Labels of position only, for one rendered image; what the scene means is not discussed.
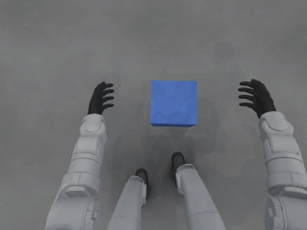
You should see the robot right hand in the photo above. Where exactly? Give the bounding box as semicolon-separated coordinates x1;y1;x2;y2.
238;79;276;119

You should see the left robot upper arm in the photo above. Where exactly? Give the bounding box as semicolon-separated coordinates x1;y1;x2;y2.
47;196;101;230

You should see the robot right thigh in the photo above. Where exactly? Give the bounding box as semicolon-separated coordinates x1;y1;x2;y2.
176;168;226;230

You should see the right robot upper arm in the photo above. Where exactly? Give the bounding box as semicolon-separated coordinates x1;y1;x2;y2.
264;195;307;230

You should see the carton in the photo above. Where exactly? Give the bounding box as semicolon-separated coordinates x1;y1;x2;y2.
150;80;198;127

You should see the left robot shin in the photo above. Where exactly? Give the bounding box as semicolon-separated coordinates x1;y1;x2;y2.
126;175;144;184

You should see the robot left hand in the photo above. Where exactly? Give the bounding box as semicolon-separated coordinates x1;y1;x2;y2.
87;81;114;115

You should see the robot left forearm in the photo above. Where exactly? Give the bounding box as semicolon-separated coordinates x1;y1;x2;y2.
45;113;107;230

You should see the robot right forearm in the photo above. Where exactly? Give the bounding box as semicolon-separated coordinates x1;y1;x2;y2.
258;111;307;200

